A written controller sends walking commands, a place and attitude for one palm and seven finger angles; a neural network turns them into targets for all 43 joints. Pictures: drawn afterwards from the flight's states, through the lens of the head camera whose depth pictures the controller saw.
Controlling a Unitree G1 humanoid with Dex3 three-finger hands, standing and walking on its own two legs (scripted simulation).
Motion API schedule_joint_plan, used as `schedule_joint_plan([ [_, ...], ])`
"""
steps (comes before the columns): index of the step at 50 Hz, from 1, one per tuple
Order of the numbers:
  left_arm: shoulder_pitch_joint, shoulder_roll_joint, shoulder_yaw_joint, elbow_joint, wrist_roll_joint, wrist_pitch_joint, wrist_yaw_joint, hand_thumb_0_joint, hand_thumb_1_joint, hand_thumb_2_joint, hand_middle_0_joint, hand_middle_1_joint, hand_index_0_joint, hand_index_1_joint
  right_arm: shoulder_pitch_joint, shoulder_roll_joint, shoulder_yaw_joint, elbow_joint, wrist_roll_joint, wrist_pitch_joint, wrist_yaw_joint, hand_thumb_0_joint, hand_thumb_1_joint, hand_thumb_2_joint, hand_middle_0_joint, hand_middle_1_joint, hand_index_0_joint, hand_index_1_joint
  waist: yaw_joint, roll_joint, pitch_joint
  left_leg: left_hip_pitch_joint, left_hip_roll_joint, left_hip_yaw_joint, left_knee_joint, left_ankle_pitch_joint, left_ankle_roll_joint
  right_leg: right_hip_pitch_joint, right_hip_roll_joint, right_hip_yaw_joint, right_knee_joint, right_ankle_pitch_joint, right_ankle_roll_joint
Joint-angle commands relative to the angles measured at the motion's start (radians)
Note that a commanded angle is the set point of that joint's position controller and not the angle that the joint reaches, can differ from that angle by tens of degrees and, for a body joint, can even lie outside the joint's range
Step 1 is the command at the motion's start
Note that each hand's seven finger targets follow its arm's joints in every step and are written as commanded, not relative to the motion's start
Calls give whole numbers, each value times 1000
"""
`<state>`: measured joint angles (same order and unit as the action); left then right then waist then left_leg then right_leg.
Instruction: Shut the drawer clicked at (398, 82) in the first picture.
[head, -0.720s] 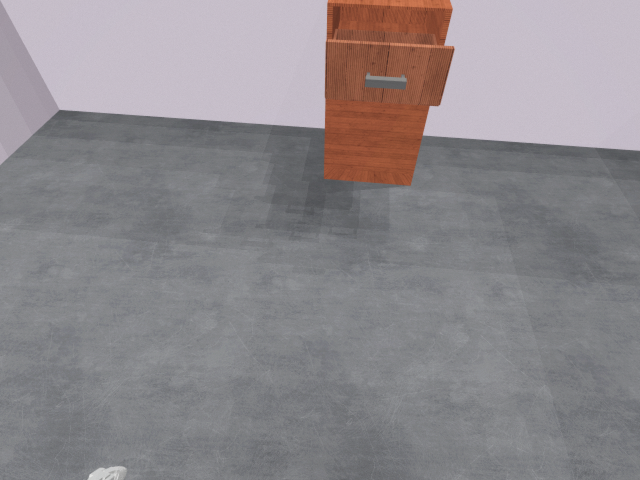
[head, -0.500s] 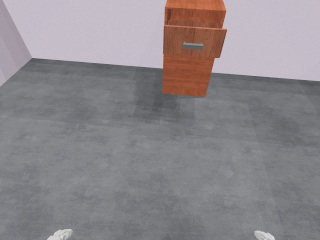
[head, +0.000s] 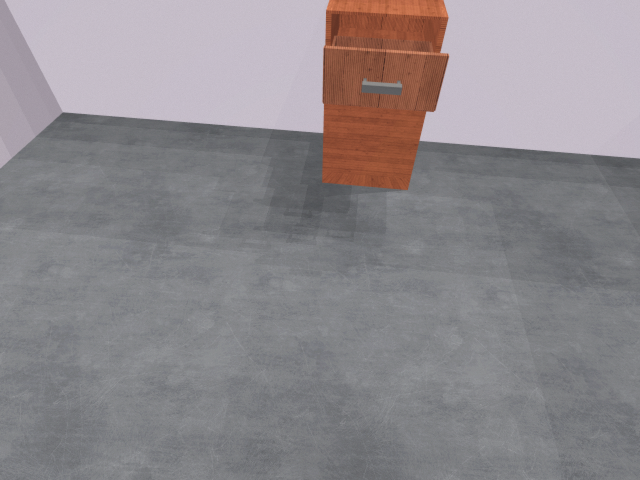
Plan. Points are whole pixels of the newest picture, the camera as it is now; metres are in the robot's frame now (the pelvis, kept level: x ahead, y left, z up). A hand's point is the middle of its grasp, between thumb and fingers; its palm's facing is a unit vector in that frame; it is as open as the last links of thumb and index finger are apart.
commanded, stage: stand and wait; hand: left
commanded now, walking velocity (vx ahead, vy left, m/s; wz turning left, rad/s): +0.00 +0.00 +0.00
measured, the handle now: (381, 85) +1.24 -0.12 -0.09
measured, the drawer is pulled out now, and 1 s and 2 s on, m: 0.30 0.30 0.30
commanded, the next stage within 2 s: look at it before walking up in 0.12 s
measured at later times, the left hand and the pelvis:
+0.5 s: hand out of the picture +0.06 +0.24 -0.16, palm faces -0.01 -0.95 -0.31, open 7.4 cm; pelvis -0.01 +0.00 +0.00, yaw +0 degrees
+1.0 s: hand out of the picture +0.04 +0.23 -0.17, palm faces -0.03 -0.96 -0.26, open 7.4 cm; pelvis +0.01 +0.00 -0.01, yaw -4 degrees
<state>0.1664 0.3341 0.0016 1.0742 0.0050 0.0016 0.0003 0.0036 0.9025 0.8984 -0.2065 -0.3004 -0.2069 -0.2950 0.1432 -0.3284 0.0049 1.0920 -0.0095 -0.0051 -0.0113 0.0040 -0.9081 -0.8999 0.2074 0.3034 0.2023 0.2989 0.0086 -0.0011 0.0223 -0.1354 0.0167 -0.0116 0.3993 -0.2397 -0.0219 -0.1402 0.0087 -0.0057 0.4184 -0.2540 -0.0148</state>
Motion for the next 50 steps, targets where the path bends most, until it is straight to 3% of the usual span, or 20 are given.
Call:
schedule_joint_plan([
  [1,-45,199,38,-61,3,-25,13,0,900,900,-200,-300,-200,-300,-58,-190,-38,-64,-1,-27,-9,0,-900,-900,200,300,200,300,-3,-9,-49,-5,98,-68,-57,167,43,-1,-127,110,-74,186,-23],
  [15,-46,190,37,-54,5,-25,12,0,900,900,-200,-300,-200,-300,-45,-182,-36,-47,-2,-28,-6,0,-900,-900,200,300,200,300,-2,-2,-20,-22,98,-73,-75,129,39,-28,-122,121,-100,113,-21],
  [21,-39,187,37,-52,5,-27,12,0,900,900,-200,-300,-200,-300,-40,-181,-36,-45,-1,-30,-7,0,-900,-900,200,300,200,300,-4,1,-46,-7,101,-73,-72,156,38,-13,-123,118,-93,152,-21],
  [41,-23,183,34,-42,5,-29,13,0,900,900,-200,-300,-200,-300,-41,-179,-37,-36,1,-30,-8,0,-900,-900,200,300,200,300,-2,4,-36,5,107,-70,-79,182,39,-8,-124,114,-95,195,-17],
  [43,42,75,14,-17,6,-8,14,0,900,900,-200,-300,-200,-300,23,-70,-14,-12,-8,-15,-4,0,-900,-900,200,300,200,300,-3,-14,-40,13,98,-29,-46,39,23,-32,-111,130,-87,32,-13],
  [44,63,72,18,-18,10,-1,10,0,900,900,-200,-300,-200,-300,50,-63,-19,-11,-10,-11,-4,0,-900,-900,200,300,200,300,-3,-24,-26,0,93,-19,-29,-66,26,-59,-101,147,-86,-86,-22],
  [46,80,84,31,-42,15,11,-3,0,900,900,-200,-300,-200,-300,62,-78,-32,-30,-14,-5,-1,0,-900,-900,200,300,200,300,2,-24,73,-86,91,-11,-21,-272,35,-141,-83,189,-92,-291,-40],
  [48,94,82,47,-74,18,12,-12,0,900,900,-200,-300,-200,-300,89,-87,-48,-57,-16,-9,-1,0,-900,-900,200,300,200,300,-5,-14,117,-105,104,-25,-9,-342,50,-210,-61,209,-48,-344,-59],
  [50,97,57,54,-106,18,3,-19,0,900,900,-200,-300,-200,-300,134,-104,-62,-70,-14,-20,-3,0,-900,-900,200,300,200,300,-23,49,118,-46,168,-97,-42,-391,89,-308,-14,170,75,-328,-58],
])
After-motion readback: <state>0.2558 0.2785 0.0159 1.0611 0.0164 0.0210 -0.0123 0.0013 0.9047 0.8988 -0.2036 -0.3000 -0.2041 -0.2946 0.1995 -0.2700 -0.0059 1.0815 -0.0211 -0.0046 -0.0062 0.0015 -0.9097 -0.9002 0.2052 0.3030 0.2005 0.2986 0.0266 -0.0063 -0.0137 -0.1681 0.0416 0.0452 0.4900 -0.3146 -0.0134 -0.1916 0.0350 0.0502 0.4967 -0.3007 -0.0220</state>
